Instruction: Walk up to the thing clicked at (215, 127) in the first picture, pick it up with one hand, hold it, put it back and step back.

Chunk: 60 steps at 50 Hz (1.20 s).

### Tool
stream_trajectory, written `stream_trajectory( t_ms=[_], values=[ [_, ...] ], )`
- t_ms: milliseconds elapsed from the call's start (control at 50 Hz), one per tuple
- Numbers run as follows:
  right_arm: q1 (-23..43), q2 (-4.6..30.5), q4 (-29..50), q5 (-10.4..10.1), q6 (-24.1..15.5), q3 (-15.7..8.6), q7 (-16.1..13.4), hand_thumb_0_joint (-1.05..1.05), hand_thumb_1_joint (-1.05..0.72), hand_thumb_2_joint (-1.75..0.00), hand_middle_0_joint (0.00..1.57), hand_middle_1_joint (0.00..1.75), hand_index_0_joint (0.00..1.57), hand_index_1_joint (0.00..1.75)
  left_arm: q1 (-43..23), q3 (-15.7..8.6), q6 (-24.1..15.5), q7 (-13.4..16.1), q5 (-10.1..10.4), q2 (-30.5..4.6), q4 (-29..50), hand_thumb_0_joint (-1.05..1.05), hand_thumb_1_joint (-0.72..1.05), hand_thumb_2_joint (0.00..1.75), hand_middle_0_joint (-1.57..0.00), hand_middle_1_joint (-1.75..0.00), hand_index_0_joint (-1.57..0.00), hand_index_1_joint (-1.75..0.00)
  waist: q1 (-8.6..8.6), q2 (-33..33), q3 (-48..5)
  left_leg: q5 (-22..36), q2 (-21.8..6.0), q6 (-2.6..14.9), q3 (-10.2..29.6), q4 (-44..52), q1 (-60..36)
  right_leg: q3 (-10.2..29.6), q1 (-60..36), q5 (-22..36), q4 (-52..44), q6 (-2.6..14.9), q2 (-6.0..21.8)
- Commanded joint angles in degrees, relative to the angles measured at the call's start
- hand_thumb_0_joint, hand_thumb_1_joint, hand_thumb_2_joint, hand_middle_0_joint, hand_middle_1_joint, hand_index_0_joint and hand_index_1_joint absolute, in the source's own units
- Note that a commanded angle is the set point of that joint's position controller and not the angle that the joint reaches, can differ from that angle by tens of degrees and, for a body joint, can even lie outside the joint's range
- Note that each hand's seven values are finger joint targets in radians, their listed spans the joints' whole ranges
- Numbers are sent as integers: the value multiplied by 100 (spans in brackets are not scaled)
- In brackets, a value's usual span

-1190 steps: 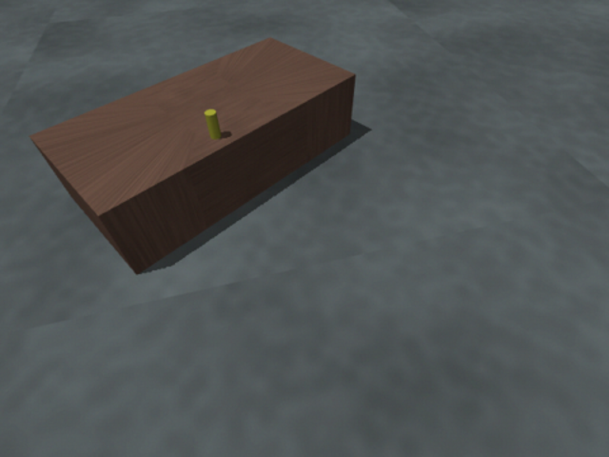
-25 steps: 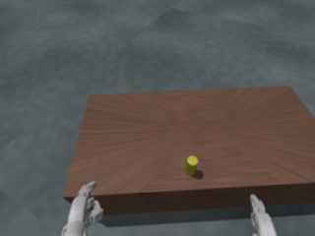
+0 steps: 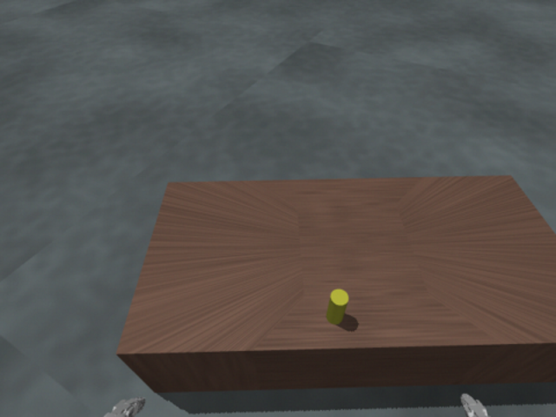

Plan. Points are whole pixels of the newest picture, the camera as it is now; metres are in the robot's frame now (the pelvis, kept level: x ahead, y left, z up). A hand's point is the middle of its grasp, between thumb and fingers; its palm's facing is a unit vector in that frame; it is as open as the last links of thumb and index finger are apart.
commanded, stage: home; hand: right
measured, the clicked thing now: (336, 307) +0.45 -0.12 -0.35
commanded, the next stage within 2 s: stand in 1.30 s
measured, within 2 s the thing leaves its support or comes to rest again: neither
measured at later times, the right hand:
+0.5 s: hand out of the picture +0.03 -0.25 -0.14, palm faces -0.01 +0.93 -0.36, open 17.4 cm
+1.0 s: hand out of the picture +0.05 -0.24 -0.14, palm faces -0.02 +0.93 -0.36, open 17.3 cm
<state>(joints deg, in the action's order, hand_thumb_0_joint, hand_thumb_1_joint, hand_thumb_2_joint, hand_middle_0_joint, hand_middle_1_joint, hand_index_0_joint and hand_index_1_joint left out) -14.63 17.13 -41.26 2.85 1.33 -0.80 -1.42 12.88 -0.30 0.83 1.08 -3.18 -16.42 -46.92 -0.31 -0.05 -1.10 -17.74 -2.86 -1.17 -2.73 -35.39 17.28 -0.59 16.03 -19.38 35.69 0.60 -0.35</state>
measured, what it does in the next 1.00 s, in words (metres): stands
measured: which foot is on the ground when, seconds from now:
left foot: down 0.00-1.00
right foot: down 0.00-1.00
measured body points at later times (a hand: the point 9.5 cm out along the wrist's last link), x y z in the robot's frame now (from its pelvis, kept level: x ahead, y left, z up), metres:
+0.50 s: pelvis -0.01 -0.01 +0.02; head -0.02 +0.00 +0.47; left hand +0.06 +0.28 -0.12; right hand +0.04 -0.30 -0.11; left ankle +0.01 +0.13 -0.73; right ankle +0.00 -0.11 -0.73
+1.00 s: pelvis +0.00 +0.01 +0.02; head -0.01 +0.02 +0.47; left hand +0.05 +0.30 -0.12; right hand +0.05 -0.29 -0.11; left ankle +0.01 +0.13 -0.73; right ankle +0.00 -0.11 -0.73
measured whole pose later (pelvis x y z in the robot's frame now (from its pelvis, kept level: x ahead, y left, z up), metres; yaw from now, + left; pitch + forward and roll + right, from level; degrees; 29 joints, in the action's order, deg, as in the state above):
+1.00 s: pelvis +0.00 +0.01 +0.02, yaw +0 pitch -3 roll -1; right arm -9.0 18.3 -64.8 1.3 -0.3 0.7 -1.1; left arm 8.4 -0.2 0.6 0.4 -1.2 -19.2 -65.7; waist 0.3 0.7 2.0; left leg -10.1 -2.6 -0.8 -3.3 -20.7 7.8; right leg -0.3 5.5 -10.2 18.4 0.0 -0.6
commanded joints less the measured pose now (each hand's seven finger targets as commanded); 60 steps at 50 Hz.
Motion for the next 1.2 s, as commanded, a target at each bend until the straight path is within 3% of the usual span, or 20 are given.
stream_trajectory(
  t_ms=[0, 40, 140, 220, 380, 460, 500, 540, 600, 740, 780, 820, 980, 1100, 1180],
  values=[
    [399, 911, 26, -40, -262, -280, -70, 0, 52, -7, 5, 6, 5, 6, -428, -311, -201, 30, 27, -930, 250, 0, 90, 90, -20, -30, -20, -30, 45, 153, -68, 741, -314, 191, 426, 978, -357, 578, -261, 1004, -1131, 40, 419],
    [385, 969, -243, -73, -281, -272, -70, 0, 51, -8, 6, 6, 6, 6, -397, -305, -202, 35, 54, -961, 70, 0, 90, 90, -20, -30, -20, -30, 54, 87, -167, 1112, -330, 174, 415, 990, -558, 606, -469, 1355, -1278, 35, 480],
    [451, 1094, -831, -101, -272, -229, -99, 0, 52, -7, 5, 6, 5, 6, -461, -294, -158, 45, 90, -1089, -354, 0, 90, 90, -20, -30, -20, -30, 71, 14, -23, 1160, -394, 134, 446, 1278, -766, 636, -600, 1385, -1592, 16, 501],
    [451, 1170, -1212, -106, -234, -186, -103, 0, 52, -7, 5, 6, 5, 6, -479, -293, -134, 38, 114, -1211, -658, 0, 90, 90, -20, -30, -20, -30, 51, 37, 215, 850, -384, 112, 451, 1464, -728, 691, -645, 959, -1846, 10, 509],
    [448, 1184, -1651, -108, -212, -122, -93, 0, 54, -6, 5, 5, 5, 5, -651, -280, -124, 18, 130, -1309, -1018, 0, 90, 90, -20, -30, -20, -30, 95, 44, 406, 628, -403, 117, 462, 1652, -715, 744, -626, 649, -2108, 10, 523],
    [529, 1225, -1753, -121, -252, -100, -112, 0, 55, -5, 5, 5, 5, 5, -624, -261, -130, 10, 149, -1249, -1171, 0, 90, 90, -20, -30, -20, -30, 48, -95, 205, 885, -493, 127, 526, 1772, -835, 676, -902, 1217, -1994, 15, 531],
    [614, 1260, -1788, -131, -258, -104, -109, 0, 55, -5, 5, 5, 5, 5, -628, -259, -140, 16, 159, -1289, -1224, 0, 90, 90, -20, -30, -20, -30, 14, -29, 197, 986, -484, 126, 502, 1750, -948, 695, -855, 1211, -2049, 7, 556],
    [546, 1220, -1863, -134, -244, -79, -99, 0, 53, -6, 5, 5, 5, 5, -684, -246, -128, 5, 159, -1314, -1282, 0, 90, 90, -20, -30, -20, -30, 56, 17, 346, 664, -442, 103, 486, 1826, -829, 677, -736, 847, -2113, -8, 514],
    [582, 1233, -1915, -134, -236, -71, -98, 0, 53, -6, 5, 5, 5, 5, -720, -238, -125, 6, 158, -1307, -1343, 0, 90, 90, -20, -30, -20, -30, 67, -45, 344, 650, -485, 133, 512, 1856, -825, 673, -780, 955, -2110, -4, 535],
    [665, 1298, -1978, -147, -219, -81, -59, 0, 52, -7, 5, 6, 5, 6, -660, -218, -119, -21, 165, -1343, -1442, 0, 90, 90, -20, -30, -20, -30, 42, -30, 391, 254, -429, 145, 554, 1865, -823, 696, -495, 381, -2219, -13, 538],
    [692, 1293, -1972, -151, -233, -91, -55, 0, 53, -7, 5, 6, 5, 6, -713, -224, -149, 1, 165, -1374, -1442, 0, 90, 90, -20, -30, -20, -30, 72, 53, 207, 663, -493, 191, 551, 1798, -995, 708, -639, 777, -2177, 7, 593],
    [703, 1303, -2002, -154, -234, -77, -59, 0, 53, -6, 5, 5, 5, 5, -739, -216, -146, -2, 174, -1355, -1457, 0, 90, 90, -20, -30, -20, -30, 60, -27, 281, 538, -481, 184, 565, 1892, -835, 663, -727, 875, -2133, -8, 570],
    [802, 1314, -2039, -184, -272, -56, -60, 0, 54, -6, 5, 5, 5, 5, -761, -178, -168, 9, 195, -1339, -1515, 0, 90, 90, -20, -30, -20, -30, 63, -19, 40, 1369, -539, 194, 553, 1889, -1098, 609, -1002, 1707, -2040, -26, 660],
    [891, 1370, -2079, -197, -256, -76, -43, 0, 54, -6, 5, 5, 5, 5, -747, -175, -152, -5, 204, -1358, -1561, 0, 90, 90, -20, -30, -20, -30, 62, -116, 193, 928, -494, 178, 562, 1999, -1005, 590, -924, 1328, -2136, -34, 649],
    [958, 1387, -2059, -198, -261, -94, -35, 0, 54, -6, 5, 5, 5, 5, -793, -182, -175, 9, 196, -1397, -1548, 0, 90, 90, -20, -30, -20, -30, 71, 0, 110, 1172, -515, 200, 578, 1980, -1128, 590, -948, 1498, -2145, -46, 684]
  ],
)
